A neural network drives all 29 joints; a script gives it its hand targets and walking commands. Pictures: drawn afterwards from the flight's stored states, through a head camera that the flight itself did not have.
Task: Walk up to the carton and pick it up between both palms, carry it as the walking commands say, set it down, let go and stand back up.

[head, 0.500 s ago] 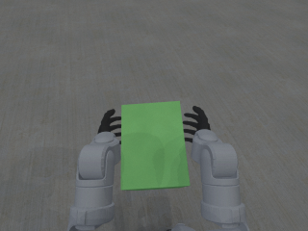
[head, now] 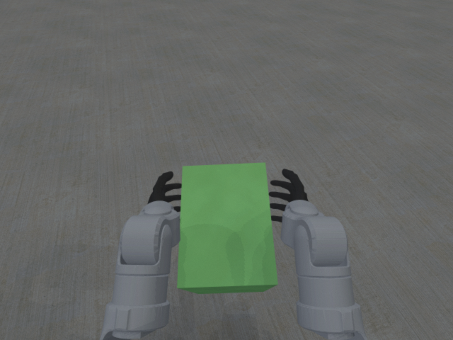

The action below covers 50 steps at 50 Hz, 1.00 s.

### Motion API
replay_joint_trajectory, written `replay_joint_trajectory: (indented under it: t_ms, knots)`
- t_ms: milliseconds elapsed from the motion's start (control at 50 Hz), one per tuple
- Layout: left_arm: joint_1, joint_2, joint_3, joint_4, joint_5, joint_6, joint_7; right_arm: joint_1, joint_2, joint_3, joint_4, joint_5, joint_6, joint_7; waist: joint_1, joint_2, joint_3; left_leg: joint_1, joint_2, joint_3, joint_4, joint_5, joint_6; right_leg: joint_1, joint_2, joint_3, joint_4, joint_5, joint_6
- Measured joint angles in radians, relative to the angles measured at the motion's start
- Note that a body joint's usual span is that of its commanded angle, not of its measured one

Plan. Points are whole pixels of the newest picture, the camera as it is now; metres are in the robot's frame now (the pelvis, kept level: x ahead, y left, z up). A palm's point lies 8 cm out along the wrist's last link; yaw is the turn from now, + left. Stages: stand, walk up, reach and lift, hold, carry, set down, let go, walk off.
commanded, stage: carry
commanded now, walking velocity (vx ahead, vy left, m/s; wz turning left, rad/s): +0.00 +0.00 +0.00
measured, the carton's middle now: (227, 236) +0.32 -0.02 +0.01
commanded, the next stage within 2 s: none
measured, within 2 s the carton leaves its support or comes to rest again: neither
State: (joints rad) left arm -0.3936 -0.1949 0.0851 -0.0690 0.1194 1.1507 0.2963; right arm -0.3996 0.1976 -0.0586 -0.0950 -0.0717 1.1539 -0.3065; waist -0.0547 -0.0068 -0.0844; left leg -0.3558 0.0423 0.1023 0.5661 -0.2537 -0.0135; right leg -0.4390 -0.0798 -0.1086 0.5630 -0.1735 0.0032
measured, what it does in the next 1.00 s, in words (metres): walks backwards: left foot, then right foot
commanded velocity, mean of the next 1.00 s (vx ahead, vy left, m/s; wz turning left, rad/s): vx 0.00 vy -0.10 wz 0.00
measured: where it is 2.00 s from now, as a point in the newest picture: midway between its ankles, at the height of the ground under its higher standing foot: outside the picture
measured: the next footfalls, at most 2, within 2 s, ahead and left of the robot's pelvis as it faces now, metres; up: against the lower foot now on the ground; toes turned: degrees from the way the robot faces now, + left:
left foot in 0.70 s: -0.02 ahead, +0.08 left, -0.01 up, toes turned +7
right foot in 0.96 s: -0.12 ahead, -0.19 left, -0.01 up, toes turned -9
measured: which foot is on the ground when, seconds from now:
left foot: down 0.00-0.58, up 0.60-0.68, down 0.70-0.98, up 1.00-1.00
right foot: down 0.00-0.68, up 0.70-0.94, down 0.96-1.00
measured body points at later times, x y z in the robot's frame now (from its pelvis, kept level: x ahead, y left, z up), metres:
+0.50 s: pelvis -0.08 -0.01 -0.01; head -0.12 -0.02 +0.44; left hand +0.23 +0.12 +0.07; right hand +0.25 -0.11 +0.07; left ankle +0.02 +0.12 -0.72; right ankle +0.07 -0.12 -0.72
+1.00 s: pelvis -0.14 -0.08 +0.00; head -0.13 -0.08 +0.45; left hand +0.19 +0.02 +0.09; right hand +0.19 -0.21 +0.10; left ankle -0.07 +0.07 -0.73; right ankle -0.16 -0.18 -0.73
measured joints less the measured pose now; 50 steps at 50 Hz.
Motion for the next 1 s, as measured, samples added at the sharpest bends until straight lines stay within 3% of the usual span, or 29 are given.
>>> replay_joint_trajectory:
  t_ms: [140, 220, 380, 540, 580, 640, 680, 700, 740, 800, 920, 960, 1000]
  knots:
    - [0.008, 0.003, 0.0, 0.006, -0.028, 0.038, 0.005, -0.028, 0.011, -0.021, 0.07, -0.046, 0.011, 0.004, 0.074, -0.019, -0.007, -0.013, 0.018, 0.022, -0.007, 0.035, 0.011, 0.003, -0.019, -0.04, -0.031, 0.001, 0.003]
    - [-0.001, 0.0, -0.012, 0.028, -0.03, 0.04, 0.0, -0.033, 0.013, -0.045, 0.087, -0.067, 0.006, 0.007, 0.093, -0.021, -0.009, -0.033, 0.023, 0.036, 0.007, -0.002, 0.006, -0.01, -0.026, -0.04, -0.028, 0.005, -0.001]
    - [-0.037, -0.015, 0.031, 0.12, 0.008, -0.009, -0.024, -0.054, 0.021, -0.071, 0.159, -0.095, -0.033, 0.021, 0.073, -0.001, 0.008, -0.064, 0.026, 0.047, 0.025, -0.017, 0.008, -0.04, -0.022, -0.021, -0.009, -0.022, -0.005]
    - [-0.049, -0.019, 0.093, 0.292, 0.039, -0.147, -0.071, -0.068, 0.026, -0.123, 0.324, -0.135, -0.16, 0.063, 0.063, 0.003, 0.018, -0.102, 0.039, 0.051, 0.102, -0.045, 0.015, -0.094, -0.018, -0.003, 0.126, -0.157, -0.043]
    - [-0.029, -0.011, 0.07, 0.254, 0.009, -0.154, -0.065, -0.045, 0.017, -0.102, 0.285, -0.113, -0.168, 0.055, 0.073, -0.002, 0.029, -0.128, 0.042, 0.05, 0.166, -0.134, 0.012, -0.11, -0.015, 0.007, 0.154, -0.144, -0.05]
    - [-0.002, -0.001, 0.04, 0.201, -0.008, -0.149, -0.058, -0.016, 0.006, -0.065, 0.244, -0.09, -0.172, 0.048, 0.085, -0.026, 0.032, -0.158, 0.01, 0.054, 0.388, -0.261, 0.004, -0.126, -0.028, 0.012, 0.138, 0.015, -0.037]
    - [0.026, 0.009, 0.028, 0.151, -0.014, -0.123, -0.051, -0.009, 0.002, -0.04, 0.214, -0.062, -0.143, 0.045, 0.072, -0.012, 0.028, -0.065, -0.015, 0.061, 0.326, -0.307, 0.011, -0.138, -0.021, -0.008, 0.143, -0.015, -0.013]
    - [0.03, 0.012, 0.024, 0.123, -0.016, -0.109, -0.048, -0.013, 0.003, -0.033, 0.186, -0.054, -0.124, 0.04, 0.057, 0.004, 0.028, -0.041, -0.021, 0.045, 0.25, -0.264, 0.03, -0.16, -0.014, -0.02, 0.181, -0.099, 0.0]
    - [0.042, 0.015, 0.013, 0.1, -0.014, -0.1, -0.041, -0.009, 0.003, -0.015, 0.152, -0.05, -0.103, 0.034, 0.039, 0.019, 0.034, -0.062, 0.005, 0.044, 0.244, -0.12, 0.058, -0.213, 0.019, 0.022, 0.379, -0.18, 0.018]
    - [0.06, 0.022, -0.014, 0.074, -0.033, -0.054, -0.028, 0.013, -0.005, -0.009, 0.112, -0.028, -0.06, 0.025, 0.028, 0.021, 0.03, -0.053, 0.029, 0.039, 0.175, -0.058, 0.048, -0.194, 0.048, 0.073, 0.546, -0.169, 0.011]
    - [0.034, 0.013, -0.019, -0.022, -0.033, -0.016, 0.003, -0.021, 0.008, -0.017, 0.033, -0.024, -0.035, 0.014, 0.045, 0.026, 0.005, -0.091, 0.084, 0.025, 0.044, 0.042, 0.002, 0.031, 0.055, 0.052, 0.197, -0.242, 0.026]
    - [0.018, 0.007, -0.009, -0.032, -0.033, -0.019, 0.009, -0.043, 0.017, -0.024, 0.025, -0.037, -0.038, 0.008, 0.061, 0.031, -0.003, -0.123, 0.106, 0.022, 0.047, 0.055, -0.019, 0.107, 0.056, 0.025, 0.012, -0.152, 0.02]
    - [0.005, 0.001, -0.016, -0.016, -0.036, -0.022, 0.006, -0.039, 0.015, -0.036, 0.015, -0.048, -0.047, 0.005, 0.071, 0.065, 0.008, -0.144, 0.139, 0.0, 0.061, 0.069, -0.034, 0.104, 0.091, -0.001, -0.017, -0.103, -0.011]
